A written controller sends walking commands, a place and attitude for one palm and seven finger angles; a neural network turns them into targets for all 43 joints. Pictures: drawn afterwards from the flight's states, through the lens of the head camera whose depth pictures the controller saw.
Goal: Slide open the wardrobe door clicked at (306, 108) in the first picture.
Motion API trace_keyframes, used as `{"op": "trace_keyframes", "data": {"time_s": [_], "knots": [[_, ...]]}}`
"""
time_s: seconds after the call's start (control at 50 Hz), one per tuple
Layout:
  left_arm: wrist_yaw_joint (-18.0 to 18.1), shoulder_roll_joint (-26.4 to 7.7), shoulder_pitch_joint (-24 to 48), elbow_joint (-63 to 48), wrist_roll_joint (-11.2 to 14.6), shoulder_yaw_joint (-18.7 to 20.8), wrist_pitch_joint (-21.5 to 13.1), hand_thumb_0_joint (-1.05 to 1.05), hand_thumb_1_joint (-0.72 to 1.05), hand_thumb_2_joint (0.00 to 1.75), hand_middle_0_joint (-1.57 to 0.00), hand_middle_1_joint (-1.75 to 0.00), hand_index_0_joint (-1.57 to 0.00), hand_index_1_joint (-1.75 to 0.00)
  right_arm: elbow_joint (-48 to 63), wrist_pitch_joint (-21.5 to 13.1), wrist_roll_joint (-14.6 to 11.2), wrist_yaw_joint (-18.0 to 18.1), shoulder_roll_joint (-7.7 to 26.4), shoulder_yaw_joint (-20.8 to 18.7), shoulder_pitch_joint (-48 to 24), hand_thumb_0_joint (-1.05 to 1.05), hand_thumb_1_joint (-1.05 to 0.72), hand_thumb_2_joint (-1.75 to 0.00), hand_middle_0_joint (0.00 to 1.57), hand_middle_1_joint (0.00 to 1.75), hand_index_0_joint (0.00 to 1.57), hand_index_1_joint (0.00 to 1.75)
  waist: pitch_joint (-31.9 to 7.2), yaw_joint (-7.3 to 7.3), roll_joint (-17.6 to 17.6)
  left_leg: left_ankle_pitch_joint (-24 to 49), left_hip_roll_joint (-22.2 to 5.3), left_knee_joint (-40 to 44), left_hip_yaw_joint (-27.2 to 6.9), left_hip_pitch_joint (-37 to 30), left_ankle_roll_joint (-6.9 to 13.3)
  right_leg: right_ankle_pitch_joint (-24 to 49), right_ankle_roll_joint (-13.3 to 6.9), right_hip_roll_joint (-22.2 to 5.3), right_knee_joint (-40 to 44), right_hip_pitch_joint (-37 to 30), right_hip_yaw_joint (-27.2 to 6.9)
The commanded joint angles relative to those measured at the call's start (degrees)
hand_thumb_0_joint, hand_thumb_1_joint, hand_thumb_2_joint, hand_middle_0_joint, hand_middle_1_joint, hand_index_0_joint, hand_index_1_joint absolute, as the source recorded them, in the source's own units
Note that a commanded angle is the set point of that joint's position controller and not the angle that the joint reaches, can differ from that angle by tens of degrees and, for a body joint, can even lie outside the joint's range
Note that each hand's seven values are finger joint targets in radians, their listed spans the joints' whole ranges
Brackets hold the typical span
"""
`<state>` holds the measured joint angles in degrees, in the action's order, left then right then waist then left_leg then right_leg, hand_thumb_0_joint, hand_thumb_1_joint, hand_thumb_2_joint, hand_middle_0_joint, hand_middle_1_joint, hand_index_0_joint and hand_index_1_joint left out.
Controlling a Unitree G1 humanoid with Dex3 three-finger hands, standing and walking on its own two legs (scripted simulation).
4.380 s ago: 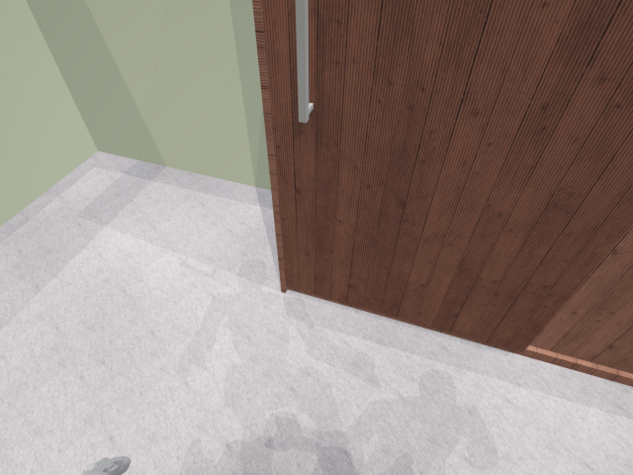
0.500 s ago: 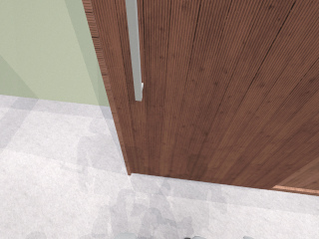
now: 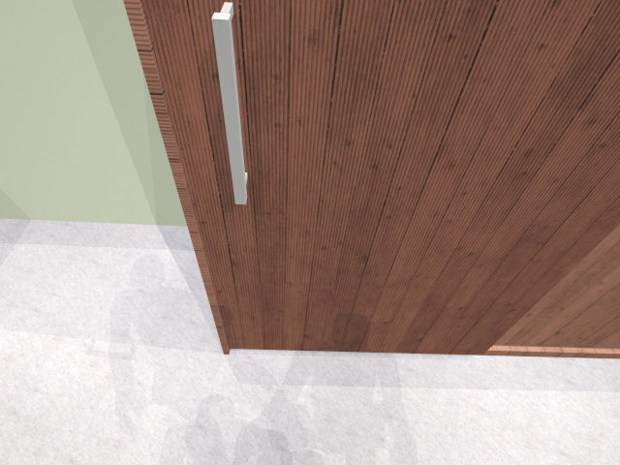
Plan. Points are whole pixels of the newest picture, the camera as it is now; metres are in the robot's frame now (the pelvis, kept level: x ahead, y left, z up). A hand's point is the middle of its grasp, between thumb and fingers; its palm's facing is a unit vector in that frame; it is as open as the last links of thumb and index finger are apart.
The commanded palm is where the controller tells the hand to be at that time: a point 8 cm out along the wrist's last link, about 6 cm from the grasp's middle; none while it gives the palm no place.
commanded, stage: come to a stop and stand still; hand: left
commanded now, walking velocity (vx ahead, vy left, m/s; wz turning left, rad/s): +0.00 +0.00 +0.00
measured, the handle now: (235, 119) +0.54 +0.13 +0.16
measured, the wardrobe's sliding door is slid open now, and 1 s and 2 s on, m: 0.00 0.00 0.00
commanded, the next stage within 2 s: look again from close up in 0.54 s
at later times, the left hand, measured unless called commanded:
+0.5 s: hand out of the picture -0.03 +0.08 -0.19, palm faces +0.10 -0.98 -0.15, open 7.3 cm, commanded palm none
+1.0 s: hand out of the picture -0.02 +0.14 -0.18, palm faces +0.03 -0.97 -0.22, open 7.4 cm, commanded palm none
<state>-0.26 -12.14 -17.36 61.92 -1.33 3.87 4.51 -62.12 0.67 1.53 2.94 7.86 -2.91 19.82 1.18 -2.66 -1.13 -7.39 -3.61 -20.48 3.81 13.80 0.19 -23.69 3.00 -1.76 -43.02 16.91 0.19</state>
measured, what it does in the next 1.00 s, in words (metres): steps on the spot: right foot, then left foot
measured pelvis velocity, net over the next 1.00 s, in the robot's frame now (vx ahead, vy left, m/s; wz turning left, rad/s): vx -0.03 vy -0.04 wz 0.01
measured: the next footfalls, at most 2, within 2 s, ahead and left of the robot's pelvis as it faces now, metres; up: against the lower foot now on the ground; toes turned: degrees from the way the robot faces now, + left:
right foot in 0.08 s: +0.01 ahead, -0.15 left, +0.00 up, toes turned -2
left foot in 0.42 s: +0.02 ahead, +0.05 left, +0.00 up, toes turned +4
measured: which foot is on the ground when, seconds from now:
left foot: down 0.00-0.10, up 0.12-0.40, down 0.42-1.00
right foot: up 0.00-0.06, down 0.08-1.00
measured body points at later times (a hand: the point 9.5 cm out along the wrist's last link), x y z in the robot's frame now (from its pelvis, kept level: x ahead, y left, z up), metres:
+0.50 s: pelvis -0.01 -0.07 -0.01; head +0.00 -0.07 +0.44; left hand -0.04 +0.13 -0.17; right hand +0.01 -0.30 -0.17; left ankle -0.02 +0.05 -0.75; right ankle -0.03 -0.15 -0.75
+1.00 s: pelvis -0.03 -0.04 -0.01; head -0.04 -0.05 +0.44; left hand -0.02 +0.19 -0.16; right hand -0.04 -0.25 -0.18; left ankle -0.02 +0.05 -0.75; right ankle -0.03 -0.14 -0.75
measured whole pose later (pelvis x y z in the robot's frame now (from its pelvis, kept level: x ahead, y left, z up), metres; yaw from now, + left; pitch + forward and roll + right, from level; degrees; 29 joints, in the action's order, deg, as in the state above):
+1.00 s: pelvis -0.03 -0.04 -0.01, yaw +0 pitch -1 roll +0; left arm 1.9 -9.0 -17.5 61.8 -1.0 -0.5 -1.0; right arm -61.4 -0.7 0.8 1.6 8.2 0.6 19.6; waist -0.8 -0.3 1.4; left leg -14.1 1.0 -27.2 4.0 11.8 2.3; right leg -15.4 -1.2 -0.2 -28.1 11.4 2.8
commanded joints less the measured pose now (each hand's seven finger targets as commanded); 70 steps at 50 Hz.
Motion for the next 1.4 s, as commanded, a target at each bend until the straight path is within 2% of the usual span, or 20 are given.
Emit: {"op": "trace_keyframes", "data": {"time_s": [0.0, 0.04, 0.08, 0.1, 0.12, 0.2, 0.32, 0.4, 0.46, 0.6, 0.62, 0.64, 0.66, 0.7, 0.72, 0.78, 0.8, 0.88, 1.08, 1.38], "knots": [[0.68, 0.74, -3.33, -1.56, 0.61, -0.71, -2.71, 0.0, 0.9, 0.9, -0.2, -0.3, -0.2, -0.3, 0.76, -0.64, 0.02, -0.28, 10.57, -2.05, 1.58, 0.0, -0.9, -0.9, 0.2, 0.3, 0.2, 0.3, -0.2, 2.1, 11.34, -7.93, -10.15, 6.09, -13.14, 0.86, 5.06, 5.82, -1.61, 1.31, 16.89, -6.51, 3.76], [1.37, -1.2, -6.47, 0.23, 0.45, -0.51, -3.49, 0.0, 0.9, 0.9, -0.2, -0.3, -0.2, -0.3, 0.01, -0.53, -0.66, -0.68, 7.57, -1.53, 2.3, 0.0, -0.9, -0.9, 0.2, 0.3, 0.2, 0.3, -1.45, 3.3, 5.34, -10.67, -5.36, 1.28, -7.53, 6.7, 0.77, 11.77, -2.28, -1.98, 25.92, -15.56, 1.09], [2.18, -6.45, -2.98, -0.68, 0.41, -0.24, -4.24, 0.0, 0.9, 0.9, -0.2, -0.3, -0.2, -0.3, 1.26, -0.15, -0.82, -1.26, 1.9, 0.29, 0.09, 0.0, -0.9, -0.9, 0.2, 0.3, 0.2, 0.3, 2.57, 3.11, -10.96, -17.15, -0.05, -9.82, -0.93, 10.17, -2.11, -3.28, -7.35, -15.69, 35.39, -6.71, -12.66], [2.25, -6.16, -0.48, -1.86, 0.22, -0.53, -4.02, 0.0, 0.9, 0.9, -0.2, -0.3, -0.2, -0.3, 1.74, 0.2, -0.55, -1.7, 1.99, 0.24, -0.67, 0.0, -0.9, -0.9, 0.2, 0.3, 0.2, 0.3, 5.01, 2.79, -8.0, -18.0, -0.25, -13.12, -2.28, 7.92, -1.46, -8.46, -8.43, -16.08, 36.83, -0.18, -12.28], [2.4, -4.98, 0.07, -1.69, 0.29, -0.48, -4.67, 0.0, 0.9, 0.9, -0.2, -0.3, -0.2, -0.3, 1.13, 0.67, 0.06, -1.67, 2.3, 0.12, -0.93, 0.0, -0.9, -0.9, 0.2, 0.3, 0.2, 0.3, 7.59, 3.22, -15.24, -15.41, -0.6, -15.71, -3.11, 9.4, -1.23, -5.0, -8.21, -13.41, 37.06, 1.22, -12.12], [2.47, -0.57, 0.32, -0.62, 0.69, -1.75, -5.42, 0.0, 0.9, 0.9, -0.2, -0.3, -0.2, -0.3, -1.89, 0.53, -0.37, -1.42, 1.64, 0.46, 2.64, 0.0, -0.9, -0.9, 0.2, 0.3, 0.2, 0.3, 6.91, 1.63, -6.03, -12.65, -0.91, -19.55, -2.0, 8.26, -1.73, 18.65, -9.22, -10.09, 30.36, -4.32, -4.91], [2.76, -0.76, -2.1, 0.7, 0.66, -1.87, -5.92, 0.0, 0.9, 0.9, -0.2, -0.3, -0.2, -0.3, -1.63, 0.17, -0.8, -0.55, 1.7, 0.79, -0.54, 0.0, -0.9, -0.9, 0.2, 0.3, 0.2, 0.3, 3.06, 2.69, -5.14, -12.9, -1.48, -14.27, -1.82, 4.22, -2.23, 36.51, -10.76, -11.0, 25.36, -9.07, -6.16], [2.66, 0.72, -1.97, 1.2, 1.2, -2.24, -5.76, 0.0, 0.9, 0.9, -0.2, -0.3, -0.2, -0.3, -3.36, -1.09, -0.95, 0.05, 3.27, 0.95, 1.24, 0.0, -0.9, -0.9, 0.2, 0.3, 0.2, 0.3, 0.05, 2.05, 1.39, 10.31, -4.75, -3.27, -4.21, -8.77, -0.51, 30.7, -5.53, -5.5, 22.73, -5.47, -3.3], [2.73, 0.33, -2.44, 2.44, 1.05, -2.6, -5.19, 0.0, 0.9, 0.9, -0.2, -0.3, -0.2, -0.3, -3.7, -1.04, -1.08, 0.34, 3.15, 1.41, -1.72, 0.0, -0.9, -0.9, 0.2, 0.3, 0.2, 0.3, 1.35, 2.51, 5.73, 9.36, -5.01, -2.04, -3.81, -8.07, 0.0, 26.23, -3.94, -5.1, 24.31, -6.54, -2.89], [2.62, 0.71, -4.73, 4.0, 0.8, -3.2, -5.6, 0.0, 0.9, 0.9, -0.2, -0.3, -0.2, -0.3, -3.18, -1.18, -1.08, 0.24, 3.47, 1.87, -2.54, 0.0, -0.9, -0.9, 0.2, 0.3, 0.2, 0.3, 2.91, 2.6, 2.38, 3.58, -4.22, 1.03, -3.69, -7.74, -0.14, 21.51, -4.18, -5.06, 27.63, -7.41, -3.35], [5.21, -1.41, -10.33, 4.78, -0.31, -2.9, -7.61, 0.0, 0.9, 0.9, -0.2, -0.3, -0.2, -0.3, 1.0, -2.56, -1.52, -0.63, 5.49, 1.76, -7.89, 0.0, -0.9, -0.9, 0.2, 0.3, 0.2, 0.3, 3.4, 5.0, -0.85, -0.33, -2.15, -15.2, 0.48, -0.74, -1.37, 57.79, 1.19, -9.43, 25.03, -7.31, -8.7], [4.82, -3.34, -9.08, 2.35, -0.09, -2.61, -8.16, 0.0, 0.9, 0.9, -0.2, -0.3, -0.2, -0.3, 3.13, -1.43, -1.34, -0.99, 2.73, 1.97, -4.21, 0.0, -0.9, -0.9, 0.2, 0.3, 0.2, 0.3, 0.52, 1.92, -2.25, -13.51, 0.76, -17.28, -3.25, 3.14, 0.08, 55.87, -0.25, -11.48, 23.7, -11.06, -9.5], [4.29, -2.33, -7.01, 1.36, -0.18, -2.83, -8.15, 0.0, 0.9, 0.9, -0.2, -0.3, -0.2, -0.3, 2.87, -1.37, -1.16, -1.03, 3.07, 1.65, -3.4, 0.0, -0.9, -0.9, 0.2, 0.3, 0.2, 0.3, -0.17, 1.4, 2.85, -13.7, 0.24, -16.85, -3.35, 2.63, 0.6, 48.42, -4.23, -10.96, 23.38, -10.07, -7.88], [3.84, -1.75, -4.37, -0.15, 0.01, -3.01, -8.36, 0.0, 0.9, 0.9, -0.2, -0.3, -0.2, -0.3, 2.78, -1.57, -1.06, -1.65, 1.95, 2.05, -1.08, 0.0, -0.9, -0.9, 0.2, 0.3, 0.2, 0.3, -2.39, 0.53, 1.88, -8.98, 0.53, -11.69, -2.18, -1.61, -0.3, 30.77, -8.93, -8.64, 23.83, -7.43, -5.55], [3.67, -1.66, -4.0, -0.63, 0.13, -3.0, -8.28, 0.0, 0.9, 0.9, -0.2, -0.3, -0.2, -0.3, 3.07, -1.7, -1.0, -1.71, 2.27, 2.12, 0.16, 0.0, -0.9, -0.9, 0.2, 0.3, 0.2, 0.3, -2.06, 0.2, -1.66, -7.33, 0.48, -9.46, -3.01, -3.07, -0.14, 24.02, -8.64, -7.51, 23.33, -5.51, -5.18], [3.35, 0.59, -3.44, -1.53, 0.5, -3.27, -7.34, 0.0, 0.9, 0.9, -0.2, -0.3, -0.2, -0.3, 3.42, -1.92, -0.52, -1.47, 4.75, 2.09, 1.26, 0.0, -0.9, -0.9, 0.2, 0.3, 0.2, 0.3, 3.75, 0.87, -1.76, -7.01, -1.89, -5.27, -5.5, -1.23, 1.24, 5.33, -7.21, -4.31, 24.6, 0.85, -5.54], [3.21, 0.14, -2.57, -1.52, 0.39, -3.34, -6.83, 0.0, 0.9, 0.9, -0.2, -0.3, -0.2, -0.3, 3.22, -2.24, -0.43, -1.49, 4.48, 2.33, 1.1, 0.0, -0.9, -0.9, 0.2, 0.3, 0.2, 0.3, 5.53, 1.14, 4.76, -6.84, -2.12, -2.61, -6.93, 0.73, 1.59, 3.88, -7.02, -3.73, 23.17, 0.72, -4.41], [2.57, -0.18, -4.57, -1.27, 0.41, -3.63, -6.06, 0.0, 0.9, 0.9, -0.2, -0.3, -0.2, -0.3, 4.0, -2.51, -0.47, -1.28, 5.9, 2.69, 0.22, 0.0, -0.9, -0.9, 0.2, 0.3, 0.2, 0.3, 6.92, 3.08, 2.42, -12.24, -2.77, 2.63, -9.71, 5.58, 2.88, 4.77, -6.13, -1.9, 20.56, -2.96, -3.02], [2.31, -1.5, -3.57, -2.03, 0.61, -3.65, -5.7, 0.0, 0.9, 0.9, -0.2, -0.3, -0.2, -0.3, 2.08, -2.8, -0.54, -1.33, 6.47, 2.95, 1.8, 0.0, -0.9, -0.9, 0.2, 0.3, 0.2, 0.3, 4.84, 3.49, 0.66, -13.24, -2.45, 4.22, -9.9, 5.15, 3.18, 6.37, -5.92, -2.97, 19.85, -4.91, -2.77], [2.5, -1.23, -3.56, 0.19, 0.6, -3.78, -5.98, 0.0, 0.9, 0.9, -0.2, -0.3, -0.2, -0.3, -0.36, -3.21, -0.94, -0.86, 5.92, 2.95, 1.15, 0.0, -0.9, -0.9, 0.2, 0.3, 0.2, 0.3, 2.65, 2.81, 2.18, 0.41, -2.36, 0.86, -7.18, -1.42, 2.83, 13.74, -5.48, -3.82, 20.07, -4.78, -3.21]]}}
